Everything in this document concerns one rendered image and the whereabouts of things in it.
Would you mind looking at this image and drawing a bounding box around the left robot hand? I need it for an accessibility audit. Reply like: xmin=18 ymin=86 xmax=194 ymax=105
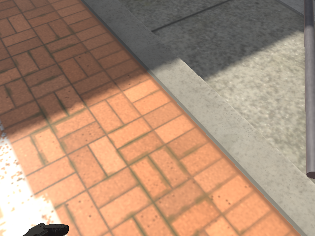
xmin=23 ymin=222 xmax=69 ymax=236

